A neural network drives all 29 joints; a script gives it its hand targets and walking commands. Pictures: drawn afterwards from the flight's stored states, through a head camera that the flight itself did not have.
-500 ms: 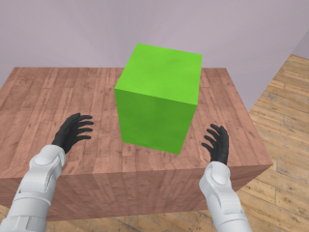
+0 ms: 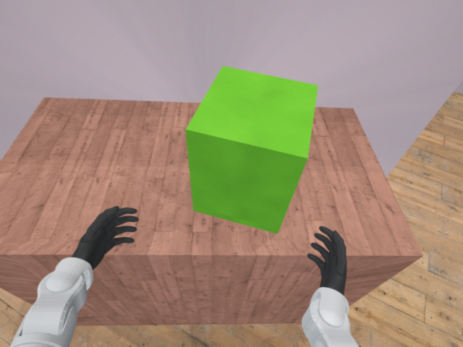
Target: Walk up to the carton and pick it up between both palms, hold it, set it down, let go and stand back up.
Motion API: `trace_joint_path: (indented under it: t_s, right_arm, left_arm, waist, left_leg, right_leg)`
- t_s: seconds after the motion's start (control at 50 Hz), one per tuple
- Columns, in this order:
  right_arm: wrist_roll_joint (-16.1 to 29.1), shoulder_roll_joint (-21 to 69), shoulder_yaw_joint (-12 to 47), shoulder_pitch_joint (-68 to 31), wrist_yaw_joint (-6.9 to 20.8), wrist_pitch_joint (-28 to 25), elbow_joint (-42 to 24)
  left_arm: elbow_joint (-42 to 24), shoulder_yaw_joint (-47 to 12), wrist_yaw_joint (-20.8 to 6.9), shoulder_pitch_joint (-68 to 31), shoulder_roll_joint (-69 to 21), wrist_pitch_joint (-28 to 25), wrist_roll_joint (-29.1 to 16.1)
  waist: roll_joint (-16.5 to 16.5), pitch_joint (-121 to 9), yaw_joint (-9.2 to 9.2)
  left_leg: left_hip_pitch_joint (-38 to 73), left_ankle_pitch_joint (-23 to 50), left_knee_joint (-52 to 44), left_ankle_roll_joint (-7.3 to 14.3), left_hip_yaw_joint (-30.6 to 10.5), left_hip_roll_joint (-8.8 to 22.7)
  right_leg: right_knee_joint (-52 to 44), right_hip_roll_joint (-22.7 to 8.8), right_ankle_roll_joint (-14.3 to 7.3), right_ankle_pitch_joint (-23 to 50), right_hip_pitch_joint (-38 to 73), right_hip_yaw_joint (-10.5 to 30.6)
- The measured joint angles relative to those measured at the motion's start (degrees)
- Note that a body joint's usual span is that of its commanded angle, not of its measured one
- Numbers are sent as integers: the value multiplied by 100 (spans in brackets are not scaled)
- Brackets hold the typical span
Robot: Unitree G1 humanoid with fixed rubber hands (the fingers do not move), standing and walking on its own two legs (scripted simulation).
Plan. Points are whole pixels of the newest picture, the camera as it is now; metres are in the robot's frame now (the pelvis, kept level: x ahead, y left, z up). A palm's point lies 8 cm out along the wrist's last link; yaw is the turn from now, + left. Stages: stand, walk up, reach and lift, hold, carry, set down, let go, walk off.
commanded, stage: set down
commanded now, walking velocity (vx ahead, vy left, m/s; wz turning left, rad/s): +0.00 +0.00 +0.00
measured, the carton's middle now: (251, 152) +0.49 +0.00 +0.04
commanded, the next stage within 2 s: let go in 1.30 s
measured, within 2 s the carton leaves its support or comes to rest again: neither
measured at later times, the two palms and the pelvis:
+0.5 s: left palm (106, 283) +0.22 +0.24 -0.01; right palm (358, 297) +0.22 -0.18 -0.02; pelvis +0.02 -0.01 +0.01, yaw +0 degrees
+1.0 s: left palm (118, 305) +0.19 +0.22 -0.04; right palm (377, 320) +0.19 -0.22 -0.05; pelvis +0.03 -0.02 +0.01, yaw -1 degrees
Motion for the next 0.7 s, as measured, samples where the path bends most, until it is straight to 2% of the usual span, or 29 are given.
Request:
trace_joint_path:
  t_s: [0.1, 0.2, 0.28, 0.5, 0.7]
  right_arm:
    - [18, -125, -121, 52, 323, -29, -70]
    - [6, -346, -132, 96, 617, 103, 76]
    - [-22, -467, -142, 325, 750, 187, 56]
    - [-27, -753, -144, 910, 1194, 101, 26]
    - [-124, -949, -118, 971, 1522, -121, 459]
  left_arm:
    - [-155, -100, 150, 273, -43, -160, -112]
    - [-94, -68, 222, 524, -146, -144, -16]
    - [-126, -49, 229, 828, -255, -62, 63]
    - [-313, -67, 336, 1424, -530, -68, 350]
    - [-130, 40, 415, 1554, -753, 46, 648]
  waist:
    - [57, -137, -54]
    - [128, -231, -103]
    - [139, -280, -120]
    - [112, -275, -70]
    - [173, -380, -78]
  left_leg:
    - [-60, -15, 12, 20, -13, -29]
    - [160, -9, -135, 6, -24, -56]
    - [345, 33, -322, -10, -20, -77]
    - [532, 158, -680, -94, 11, -52]
    - [629, 260, -925, -146, 54, -31]
  right_leg:
    - [63, -28, -12, -49, -74, -14]
    - [-19, -49, -38, -91, 125, -29]
    - [-122, -68, 5, -92, 274, -31]
    - [-224, -36, -55, -104, 330, -11]
    - [-331, -7, -98, -67, 347, 25]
